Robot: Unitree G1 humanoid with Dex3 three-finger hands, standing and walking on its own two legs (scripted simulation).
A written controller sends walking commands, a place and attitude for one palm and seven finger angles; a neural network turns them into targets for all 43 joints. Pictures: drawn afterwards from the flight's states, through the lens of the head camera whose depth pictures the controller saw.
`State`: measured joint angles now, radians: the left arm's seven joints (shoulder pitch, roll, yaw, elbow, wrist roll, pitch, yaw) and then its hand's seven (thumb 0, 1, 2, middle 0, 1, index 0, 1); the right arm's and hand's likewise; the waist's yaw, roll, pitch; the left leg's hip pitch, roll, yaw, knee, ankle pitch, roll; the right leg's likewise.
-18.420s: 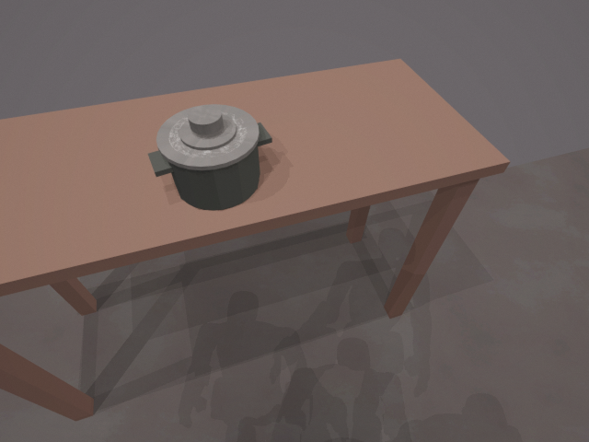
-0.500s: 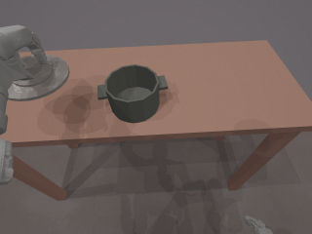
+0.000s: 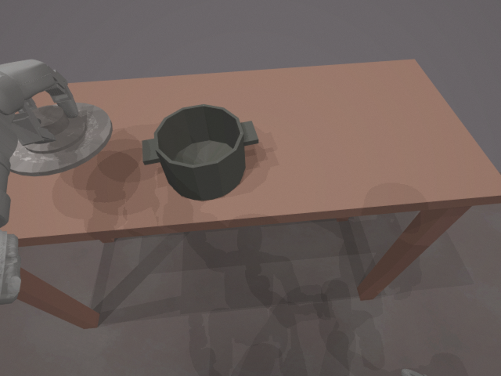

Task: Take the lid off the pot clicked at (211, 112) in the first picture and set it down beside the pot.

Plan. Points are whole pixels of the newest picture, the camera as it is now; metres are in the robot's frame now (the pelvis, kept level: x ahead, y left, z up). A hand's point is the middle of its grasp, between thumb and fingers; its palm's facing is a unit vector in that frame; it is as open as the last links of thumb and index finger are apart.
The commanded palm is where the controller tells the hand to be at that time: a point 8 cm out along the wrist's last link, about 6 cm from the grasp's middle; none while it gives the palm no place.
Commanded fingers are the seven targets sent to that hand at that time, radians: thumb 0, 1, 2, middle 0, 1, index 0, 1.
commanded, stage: lower the lid onto the table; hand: left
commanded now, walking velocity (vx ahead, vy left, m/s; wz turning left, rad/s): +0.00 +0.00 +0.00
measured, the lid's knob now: (47, 120) +0.47 +0.30 +0.16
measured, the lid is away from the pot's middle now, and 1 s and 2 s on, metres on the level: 0.22 0.24 0.24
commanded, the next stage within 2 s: none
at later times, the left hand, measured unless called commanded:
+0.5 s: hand (44, 142) +0.44 +0.31 +0.14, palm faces -0.43 -0.12 -0.89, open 8.3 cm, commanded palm +0.46 +0.31 +0.22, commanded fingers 0.00 0.50 1.16 -0.81 -0.94 -0.83 -0.94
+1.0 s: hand (52, 152) +0.45 +0.31 +0.11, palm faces -0.48 -0.13 -0.87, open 8.3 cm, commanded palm +0.47 +0.32 +0.19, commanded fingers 0.00 0.50 1.16 -0.81 -0.94 -0.83 -0.94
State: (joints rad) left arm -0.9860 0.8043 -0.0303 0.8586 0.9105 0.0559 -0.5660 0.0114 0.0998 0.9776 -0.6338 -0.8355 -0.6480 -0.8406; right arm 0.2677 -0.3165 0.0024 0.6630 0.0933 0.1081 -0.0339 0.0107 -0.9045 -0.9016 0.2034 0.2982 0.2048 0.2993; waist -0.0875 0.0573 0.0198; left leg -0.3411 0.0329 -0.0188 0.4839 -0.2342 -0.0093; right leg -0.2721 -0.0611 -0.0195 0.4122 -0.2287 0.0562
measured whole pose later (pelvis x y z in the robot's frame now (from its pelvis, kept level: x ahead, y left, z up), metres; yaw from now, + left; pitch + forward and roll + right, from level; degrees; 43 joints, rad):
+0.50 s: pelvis +0.00 +0.00 +0.00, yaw +0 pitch +6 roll -1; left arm -0.96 0.79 -0.06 0.91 0.91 0.02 -0.54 0.01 0.10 0.98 -0.63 -0.83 -0.64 -0.84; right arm 0.24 -0.31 0.01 0.66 0.09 0.11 -0.04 0.01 -0.90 -0.90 0.20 0.30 0.21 0.30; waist -0.08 0.04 0.02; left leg -0.37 0.03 -0.02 0.51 -0.25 -0.01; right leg -0.29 -0.06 -0.02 0.43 -0.24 0.06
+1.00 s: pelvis +0.01 +0.01 +0.00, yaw -1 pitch +8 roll -1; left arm -0.94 0.82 -0.02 1.02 0.93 -0.06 -0.49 0.01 0.11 0.98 -0.63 -0.83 -0.64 -0.84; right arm 0.29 -0.31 0.00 0.69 0.09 0.12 -0.05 0.01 -0.90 -0.90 0.20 0.30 0.21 0.30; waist -0.10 0.04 0.01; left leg -0.42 0.04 -0.01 0.55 -0.27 0.00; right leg -0.35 -0.06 0.00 0.45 -0.25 0.06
